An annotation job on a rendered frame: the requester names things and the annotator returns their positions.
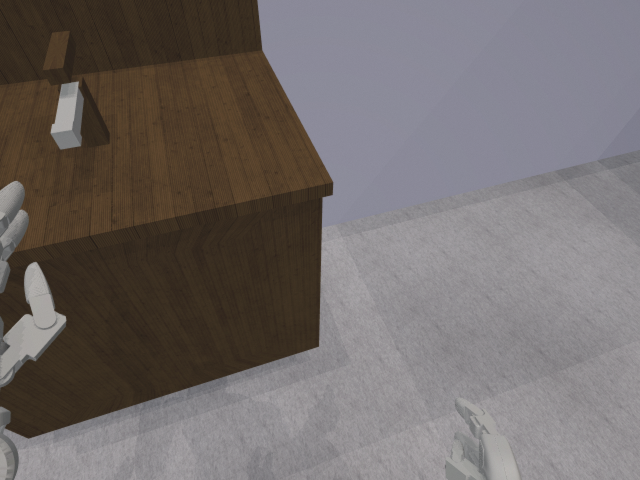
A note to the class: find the robot right hand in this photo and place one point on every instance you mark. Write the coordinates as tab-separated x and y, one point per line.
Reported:
492	459

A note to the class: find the robot left hand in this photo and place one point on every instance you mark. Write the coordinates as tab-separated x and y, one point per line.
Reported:
31	335

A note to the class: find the tap lever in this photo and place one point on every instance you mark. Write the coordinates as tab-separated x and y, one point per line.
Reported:
67	127

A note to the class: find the counter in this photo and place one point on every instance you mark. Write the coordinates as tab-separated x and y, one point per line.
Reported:
182	239

